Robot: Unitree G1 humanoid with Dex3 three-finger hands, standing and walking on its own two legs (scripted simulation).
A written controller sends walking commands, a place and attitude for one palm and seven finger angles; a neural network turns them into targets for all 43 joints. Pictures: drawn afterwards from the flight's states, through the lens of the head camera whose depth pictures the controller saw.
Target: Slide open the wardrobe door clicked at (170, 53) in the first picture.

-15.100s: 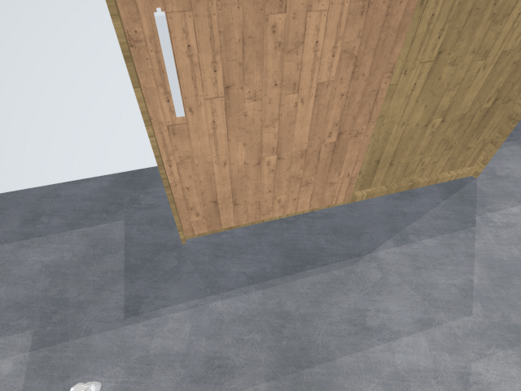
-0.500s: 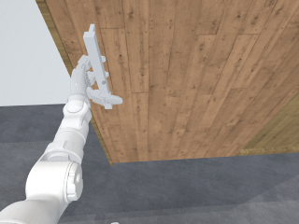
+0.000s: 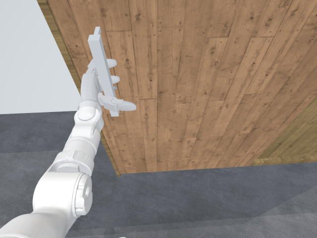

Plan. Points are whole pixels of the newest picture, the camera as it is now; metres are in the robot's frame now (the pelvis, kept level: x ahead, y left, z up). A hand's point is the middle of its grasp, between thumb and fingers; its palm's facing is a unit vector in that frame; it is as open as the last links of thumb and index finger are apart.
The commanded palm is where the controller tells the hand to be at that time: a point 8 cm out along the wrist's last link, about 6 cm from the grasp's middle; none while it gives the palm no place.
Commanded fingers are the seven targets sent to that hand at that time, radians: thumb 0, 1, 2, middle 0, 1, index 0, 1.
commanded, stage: slide the fingers in behind the handle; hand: left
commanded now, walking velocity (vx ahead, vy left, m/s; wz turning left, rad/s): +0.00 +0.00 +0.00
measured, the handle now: (107, 77) +0.52 +0.12 +0.11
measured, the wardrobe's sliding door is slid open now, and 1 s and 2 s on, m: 0.00 0.00 0.00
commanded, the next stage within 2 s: grip the handle and tug to test in 0.44 s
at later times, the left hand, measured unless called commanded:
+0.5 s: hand (115, 87) +0.47 +0.10 +0.12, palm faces +0.04 -1.00 -0.02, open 14.0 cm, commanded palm +0.45 +0.14 +0.12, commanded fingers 0.00 -0.50 0.30 -0.30 -1.20 -0.30 -1.20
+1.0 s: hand (115, 86) +0.47 +0.10 +0.12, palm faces +0.04 -1.00 -0.01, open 9.3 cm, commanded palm +0.44 +0.15 +0.12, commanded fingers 0.00 0.62 0.78 -0.42 -1.36 -0.42 -1.36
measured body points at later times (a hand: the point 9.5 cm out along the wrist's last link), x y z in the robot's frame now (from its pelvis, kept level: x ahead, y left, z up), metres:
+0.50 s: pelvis +0.00 +0.00 +0.00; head +0.05 +0.00 +0.44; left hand +0.46 +0.15 +0.12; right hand +0.04 -0.26 -0.13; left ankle +0.03 +0.14 -0.71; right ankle -0.03 -0.11 -0.71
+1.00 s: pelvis +0.00 +0.00 +0.00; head +0.05 +0.00 +0.44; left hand +0.47 +0.15 +0.12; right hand +0.03 -0.26 -0.13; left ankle +0.03 +0.14 -0.71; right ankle -0.03 -0.11 -0.71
